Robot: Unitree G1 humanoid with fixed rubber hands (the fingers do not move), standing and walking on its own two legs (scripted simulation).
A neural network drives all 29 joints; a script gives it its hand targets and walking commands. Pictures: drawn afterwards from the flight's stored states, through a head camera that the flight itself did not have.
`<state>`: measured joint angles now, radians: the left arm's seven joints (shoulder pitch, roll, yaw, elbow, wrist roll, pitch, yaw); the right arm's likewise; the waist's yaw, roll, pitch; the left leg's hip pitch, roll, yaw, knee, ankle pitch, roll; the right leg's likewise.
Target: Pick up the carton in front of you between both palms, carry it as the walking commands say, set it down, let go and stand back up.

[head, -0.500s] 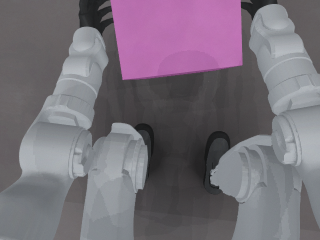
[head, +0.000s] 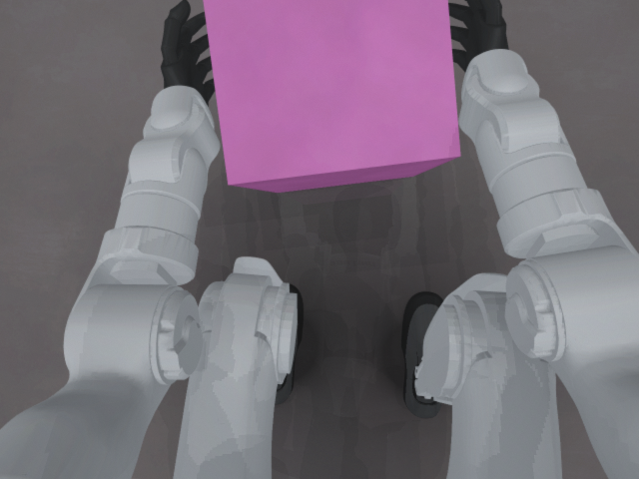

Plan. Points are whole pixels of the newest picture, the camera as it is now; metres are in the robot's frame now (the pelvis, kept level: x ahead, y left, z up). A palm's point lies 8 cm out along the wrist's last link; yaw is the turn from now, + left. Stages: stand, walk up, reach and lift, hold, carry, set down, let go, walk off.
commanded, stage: reach and lift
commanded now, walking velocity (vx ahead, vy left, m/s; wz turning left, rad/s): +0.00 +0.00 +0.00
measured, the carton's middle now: (333, 95) +0.52 +0.04 -0.19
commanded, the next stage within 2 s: none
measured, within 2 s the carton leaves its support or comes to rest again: neither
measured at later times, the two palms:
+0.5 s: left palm (41, 54) +0.46 +0.19 +0.07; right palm out of the picture +0.50 -0.10 +0.07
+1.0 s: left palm out of the picture +0.43 +0.18 +0.23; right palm out of the picture +0.45 -0.12 +0.23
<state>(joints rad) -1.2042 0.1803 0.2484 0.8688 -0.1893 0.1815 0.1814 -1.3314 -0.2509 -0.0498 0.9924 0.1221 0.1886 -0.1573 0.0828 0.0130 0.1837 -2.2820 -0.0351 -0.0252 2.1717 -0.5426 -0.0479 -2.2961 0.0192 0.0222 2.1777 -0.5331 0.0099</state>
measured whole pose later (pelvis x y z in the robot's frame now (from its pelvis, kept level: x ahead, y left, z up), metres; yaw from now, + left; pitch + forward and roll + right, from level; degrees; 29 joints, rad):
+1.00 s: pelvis +0.05 +0.00 +0.26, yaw +1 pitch +30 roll +0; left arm -0.61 -0.09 0.42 0.58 0.19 0.36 0.03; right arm -0.64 0.10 -0.37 0.63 -0.21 0.34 -0.05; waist 0.03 -0.01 -0.24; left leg -1.37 -0.04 -0.06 1.31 -0.46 -0.03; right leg -1.37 0.05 0.04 1.32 -0.47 0.01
